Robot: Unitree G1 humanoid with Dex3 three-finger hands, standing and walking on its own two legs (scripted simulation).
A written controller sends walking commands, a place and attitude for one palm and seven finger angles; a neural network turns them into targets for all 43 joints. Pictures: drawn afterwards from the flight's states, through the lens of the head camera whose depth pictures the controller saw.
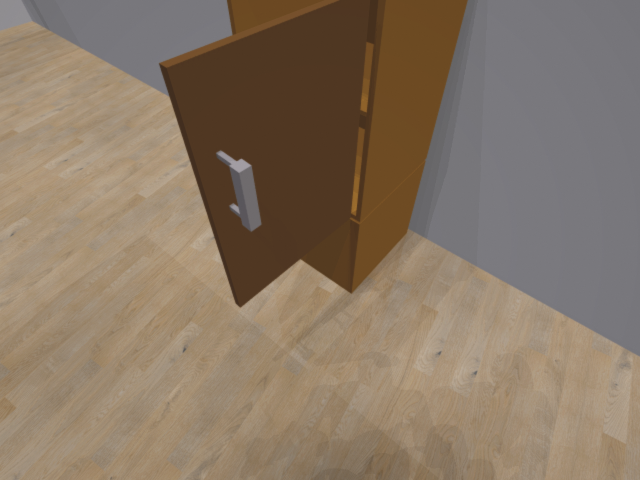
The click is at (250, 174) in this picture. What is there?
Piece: cupboard door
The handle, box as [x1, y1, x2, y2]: [216, 150, 261, 231]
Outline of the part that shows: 220,150 216,153 216,155 230,168 238,203 237,206 233,203 229,207 241,218 242,224 251,231 261,224 251,165 242,159 236,161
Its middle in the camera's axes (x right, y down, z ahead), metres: -0.14 -0.08 +0.66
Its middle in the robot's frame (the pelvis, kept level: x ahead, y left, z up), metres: +0.55 +0.17 +0.02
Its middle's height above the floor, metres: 0.80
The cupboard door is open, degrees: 86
